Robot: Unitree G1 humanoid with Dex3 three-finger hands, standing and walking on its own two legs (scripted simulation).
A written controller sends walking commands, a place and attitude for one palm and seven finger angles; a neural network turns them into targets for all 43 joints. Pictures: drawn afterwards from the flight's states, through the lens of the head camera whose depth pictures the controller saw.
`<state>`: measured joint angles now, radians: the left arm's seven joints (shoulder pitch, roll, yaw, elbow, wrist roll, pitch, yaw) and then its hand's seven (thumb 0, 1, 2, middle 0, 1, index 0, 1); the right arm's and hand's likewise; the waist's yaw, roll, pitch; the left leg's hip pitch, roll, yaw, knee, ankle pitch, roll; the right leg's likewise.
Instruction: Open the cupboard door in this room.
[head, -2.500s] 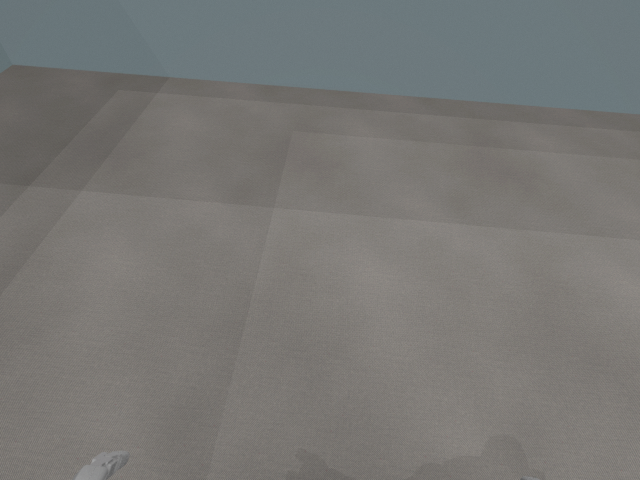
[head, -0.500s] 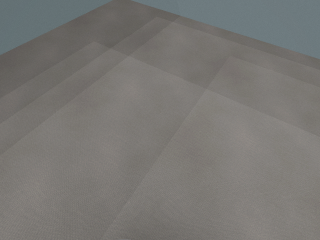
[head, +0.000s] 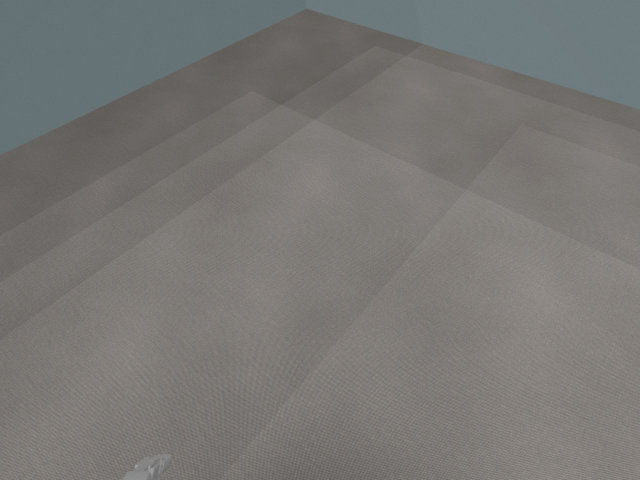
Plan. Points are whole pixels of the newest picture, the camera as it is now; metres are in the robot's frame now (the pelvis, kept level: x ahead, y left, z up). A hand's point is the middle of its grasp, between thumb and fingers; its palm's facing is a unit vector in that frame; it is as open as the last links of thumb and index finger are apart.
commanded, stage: turn or walk to find it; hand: left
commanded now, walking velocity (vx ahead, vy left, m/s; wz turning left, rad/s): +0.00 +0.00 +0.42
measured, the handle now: out of the picture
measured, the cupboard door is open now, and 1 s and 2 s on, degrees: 0 0 0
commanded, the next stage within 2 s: none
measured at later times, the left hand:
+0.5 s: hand out of the picture -0.07 +0.21 -0.18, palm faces +0.30 -0.93 -0.23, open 7.4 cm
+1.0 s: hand out of the picture -0.07 +0.19 -0.15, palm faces +0.43 -0.86 -0.28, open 7.4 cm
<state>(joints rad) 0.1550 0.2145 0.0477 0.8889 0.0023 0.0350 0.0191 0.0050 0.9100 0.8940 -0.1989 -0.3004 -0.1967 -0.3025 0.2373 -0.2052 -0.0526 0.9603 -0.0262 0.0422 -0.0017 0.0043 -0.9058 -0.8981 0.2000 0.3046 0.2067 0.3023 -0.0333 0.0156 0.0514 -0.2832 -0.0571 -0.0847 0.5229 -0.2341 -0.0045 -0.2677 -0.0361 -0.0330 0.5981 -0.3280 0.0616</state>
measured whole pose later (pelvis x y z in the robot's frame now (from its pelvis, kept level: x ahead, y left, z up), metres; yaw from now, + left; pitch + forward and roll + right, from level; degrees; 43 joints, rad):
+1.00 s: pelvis -0.07 -0.03 +0.00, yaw +25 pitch -1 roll +1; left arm 0.19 0.18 0.04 0.90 0.02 0.02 0.02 0.00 0.91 0.89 -0.20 -0.30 -0.20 -0.30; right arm 0.22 -0.23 -0.08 0.96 -0.02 0.06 0.00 0.01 -0.91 -0.90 0.20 0.30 0.20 0.30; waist -0.03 0.05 0.06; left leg -0.41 -0.05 -0.07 0.77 -0.40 -0.01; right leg -0.25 -0.04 -0.09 0.58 -0.31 -0.01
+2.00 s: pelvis -0.10 -0.06 +0.01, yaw +50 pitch -1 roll +2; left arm 0.21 0.17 0.03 0.91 0.02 0.02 0.02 0.00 0.91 0.89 -0.20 -0.30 -0.20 -0.30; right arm 0.24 -0.25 -0.09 0.98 -0.03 0.08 0.02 0.01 -0.91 -0.90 0.20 0.30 0.20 0.30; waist -0.03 0.04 0.05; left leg -0.49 -0.01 -0.03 1.14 -0.36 -0.04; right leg -0.21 -0.07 -0.15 0.50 -0.27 -0.03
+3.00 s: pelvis -0.14 -0.11 +0.01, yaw +76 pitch -1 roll +2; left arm 0.22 0.17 0.03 0.93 0.02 0.01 0.02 0.01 0.90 0.89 -0.20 -0.30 -0.20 -0.30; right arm 0.24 -0.25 -0.08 1.01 -0.02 0.09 0.02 0.01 -0.91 -0.90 0.19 0.30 0.20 0.30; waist -0.02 0.01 0.07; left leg -0.41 0.04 0.00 0.99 -0.40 -0.07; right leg -0.21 -0.11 -0.21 0.50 -0.27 -0.02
